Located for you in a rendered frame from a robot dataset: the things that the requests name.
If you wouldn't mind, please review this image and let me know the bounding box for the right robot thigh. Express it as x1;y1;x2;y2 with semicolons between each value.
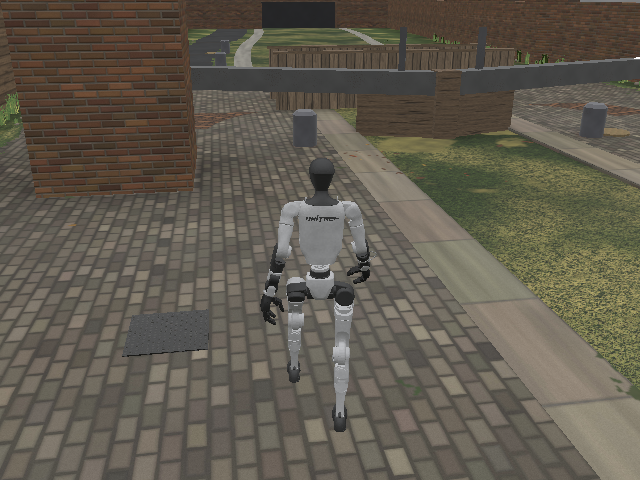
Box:
332;281;355;365

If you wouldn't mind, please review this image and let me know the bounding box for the robot right upper arm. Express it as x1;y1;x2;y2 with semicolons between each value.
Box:
342;201;367;254

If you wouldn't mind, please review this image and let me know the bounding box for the robot left upper arm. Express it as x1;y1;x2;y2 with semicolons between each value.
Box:
276;201;301;259

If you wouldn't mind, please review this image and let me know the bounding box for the left robot forearm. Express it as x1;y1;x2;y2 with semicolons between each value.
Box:
263;243;286;297

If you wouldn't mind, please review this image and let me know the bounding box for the robot right hand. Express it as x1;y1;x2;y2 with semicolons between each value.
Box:
347;265;370;284

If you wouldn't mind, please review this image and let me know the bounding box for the right robot forearm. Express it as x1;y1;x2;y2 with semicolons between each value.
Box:
356;239;370;271

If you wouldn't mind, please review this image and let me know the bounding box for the humanoid robot head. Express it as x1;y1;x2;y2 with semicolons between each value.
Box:
304;158;339;206

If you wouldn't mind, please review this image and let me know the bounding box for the robot left hand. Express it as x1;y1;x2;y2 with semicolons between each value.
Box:
260;294;284;325

